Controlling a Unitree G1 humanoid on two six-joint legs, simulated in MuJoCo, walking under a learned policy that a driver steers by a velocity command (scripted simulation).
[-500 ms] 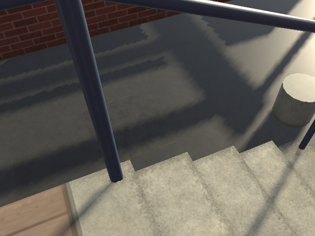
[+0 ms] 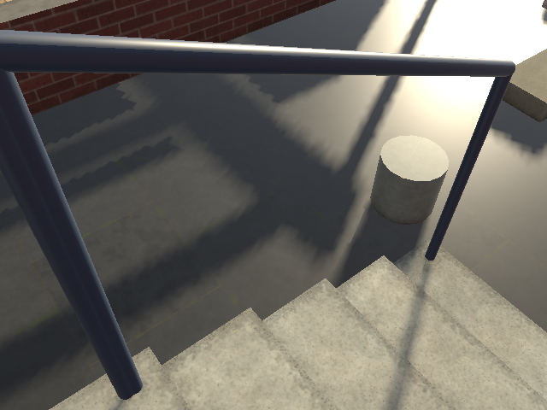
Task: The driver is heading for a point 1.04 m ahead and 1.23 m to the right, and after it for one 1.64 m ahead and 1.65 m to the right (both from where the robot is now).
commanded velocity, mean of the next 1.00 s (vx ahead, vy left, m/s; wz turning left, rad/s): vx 0.01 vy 0.00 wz -0.57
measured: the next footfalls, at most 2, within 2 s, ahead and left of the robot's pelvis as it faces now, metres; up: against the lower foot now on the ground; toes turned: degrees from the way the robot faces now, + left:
right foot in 0.14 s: -0.02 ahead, -0.09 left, +0.00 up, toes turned -9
left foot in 0.70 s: +0.07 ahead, +0.09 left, +0.00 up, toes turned -29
